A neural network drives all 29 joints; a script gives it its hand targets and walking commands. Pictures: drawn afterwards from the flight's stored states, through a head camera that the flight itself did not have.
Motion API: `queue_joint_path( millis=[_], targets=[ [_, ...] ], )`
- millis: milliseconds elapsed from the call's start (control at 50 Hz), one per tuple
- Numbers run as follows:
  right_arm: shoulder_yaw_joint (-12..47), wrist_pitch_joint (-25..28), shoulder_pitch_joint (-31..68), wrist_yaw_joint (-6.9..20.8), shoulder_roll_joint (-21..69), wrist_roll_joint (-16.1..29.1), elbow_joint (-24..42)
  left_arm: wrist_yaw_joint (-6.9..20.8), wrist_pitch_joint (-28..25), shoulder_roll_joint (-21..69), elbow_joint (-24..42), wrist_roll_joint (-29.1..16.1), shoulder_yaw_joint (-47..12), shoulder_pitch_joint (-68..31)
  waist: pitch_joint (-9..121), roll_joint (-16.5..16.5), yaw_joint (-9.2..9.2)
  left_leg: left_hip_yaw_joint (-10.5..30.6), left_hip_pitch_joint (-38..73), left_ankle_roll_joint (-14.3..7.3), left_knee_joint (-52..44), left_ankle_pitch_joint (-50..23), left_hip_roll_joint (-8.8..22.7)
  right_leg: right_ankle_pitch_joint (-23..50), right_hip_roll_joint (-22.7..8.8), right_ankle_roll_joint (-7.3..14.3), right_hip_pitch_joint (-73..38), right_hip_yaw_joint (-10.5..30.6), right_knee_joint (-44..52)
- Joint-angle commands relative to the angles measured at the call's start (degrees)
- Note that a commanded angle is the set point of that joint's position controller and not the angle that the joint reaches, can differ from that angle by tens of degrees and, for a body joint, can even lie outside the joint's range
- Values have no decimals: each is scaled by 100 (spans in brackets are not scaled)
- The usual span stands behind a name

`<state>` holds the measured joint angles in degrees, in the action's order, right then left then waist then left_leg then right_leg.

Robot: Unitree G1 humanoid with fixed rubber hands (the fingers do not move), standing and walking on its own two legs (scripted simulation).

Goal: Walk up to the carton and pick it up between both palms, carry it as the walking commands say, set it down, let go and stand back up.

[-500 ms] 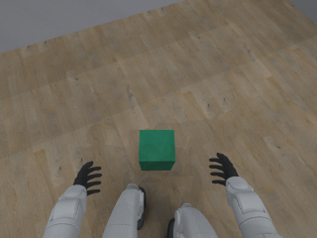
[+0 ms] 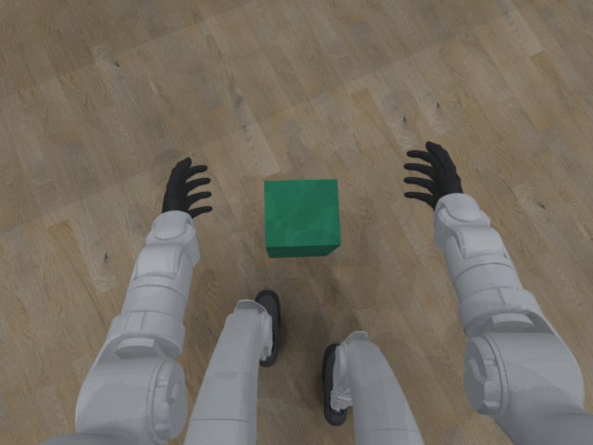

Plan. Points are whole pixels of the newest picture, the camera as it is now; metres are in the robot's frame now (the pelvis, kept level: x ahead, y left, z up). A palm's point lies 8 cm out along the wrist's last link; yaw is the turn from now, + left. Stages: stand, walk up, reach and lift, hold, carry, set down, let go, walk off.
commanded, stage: reach and lift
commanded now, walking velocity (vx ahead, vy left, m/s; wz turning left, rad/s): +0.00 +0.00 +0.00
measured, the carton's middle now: (299, 223) +0.46 +0.03 -0.54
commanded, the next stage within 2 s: none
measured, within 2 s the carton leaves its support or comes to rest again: neither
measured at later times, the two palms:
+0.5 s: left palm (189, 161) +0.46 +0.21 -0.14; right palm (420, 148) +0.51 -0.13 -0.12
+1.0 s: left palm (208, 189) +0.46 +0.21 -0.29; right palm (385, 182) +0.50 -0.12 -0.27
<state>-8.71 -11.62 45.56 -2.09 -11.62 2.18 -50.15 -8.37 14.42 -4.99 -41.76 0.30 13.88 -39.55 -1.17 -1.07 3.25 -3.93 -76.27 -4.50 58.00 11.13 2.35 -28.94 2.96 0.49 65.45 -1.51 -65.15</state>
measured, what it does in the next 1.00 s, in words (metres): lowers itself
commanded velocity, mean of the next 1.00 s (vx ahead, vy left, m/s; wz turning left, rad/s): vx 0.00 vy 0.00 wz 0.00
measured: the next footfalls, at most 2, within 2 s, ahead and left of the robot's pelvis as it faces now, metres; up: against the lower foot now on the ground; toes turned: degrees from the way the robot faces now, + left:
none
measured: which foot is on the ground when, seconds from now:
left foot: down 0.00-1.00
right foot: down 0.00-1.00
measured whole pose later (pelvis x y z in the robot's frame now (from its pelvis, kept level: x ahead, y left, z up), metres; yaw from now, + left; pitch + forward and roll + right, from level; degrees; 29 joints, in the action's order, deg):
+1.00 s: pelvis -0.02 -0.02 -0.14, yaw -2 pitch +49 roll -4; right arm -6.5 -4.8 66.3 -8.3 -11.5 5.2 -51.8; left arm -6.9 3.1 -12.8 -53.9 -2.9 17.2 -63.9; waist 2.7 -0.8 4.0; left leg -2.8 -119.3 -4.4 85.1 15.1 3.6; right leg -37.4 3.0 1.4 107.7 -3.5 -95.9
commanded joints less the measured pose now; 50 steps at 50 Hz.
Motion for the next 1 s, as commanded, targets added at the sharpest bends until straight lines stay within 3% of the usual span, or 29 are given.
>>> queue_joint_path(
  millis=[0, 240, 480, 720, 860, 980],
  targets=[
    [-80, 364, 1353, 13, -747, 136, 320, -51, -378, -345, 450, -14, 37, -1233, 4757, 257, -44, 1390, 6137, 324, 170, -1927, -150, 764, 164, 161, 1910, 412, 1055],
    [-246, 716, 2922, 31, -955, 226, -13, -24, -768, -636, -154, -49, 185, -2857, 5600, 247, -67, 1530, 6005, 355, 259, -1630, -224, 644, 228, 75, 2674, 309, 955],
    [-480, 969, 2752, -106, -549, -115, 32, 176, -1132, -740, -459, 347, 627, -2934, 5733, 254, 38, 1227, 4909, 259, 577, -2262, -341, 1115, 296, -18, 2895, 355, 710],
    [-119, 1010, 2982, -375, -458, 69, 166, 215, -1332, -947, -644, 17, 483, -3160, 6152, 110, 43, 1083, 3610, 294, 1873, -2074, -478, 838, 363, -55, 3833, 251, -573],
    [139, 867, 3209, -554, -409, 260, 464, 155, -1287, -1255, -552, -176, 402, -3424, 6611, 89, 178, 892, 2923, 325, 2663, -1993, -509, 776, 408, -126, 4058, 199, -1383],
    [198, 750, 3552, -670, -471, 322, 424, 126, -1211, -1388, -685, -411, 309, -3791, 6497, 63, 171, 802, 2181, 358, 3201, -1511, -482, 470, 391, -119, 4307, 176, -1967]
  ],
)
